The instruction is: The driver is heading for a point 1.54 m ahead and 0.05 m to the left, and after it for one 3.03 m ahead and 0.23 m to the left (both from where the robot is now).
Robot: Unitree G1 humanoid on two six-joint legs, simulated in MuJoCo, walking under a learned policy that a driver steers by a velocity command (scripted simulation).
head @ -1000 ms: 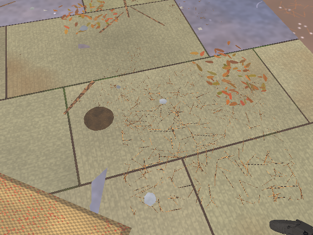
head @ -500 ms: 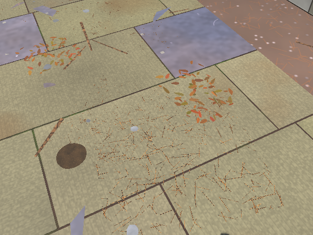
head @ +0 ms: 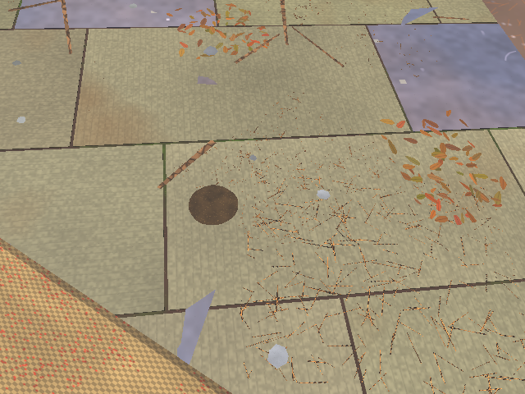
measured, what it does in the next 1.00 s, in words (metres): walks ahead: right foot, then left foot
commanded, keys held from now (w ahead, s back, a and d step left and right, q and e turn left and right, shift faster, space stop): q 0.14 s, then no key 0.28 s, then w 0.58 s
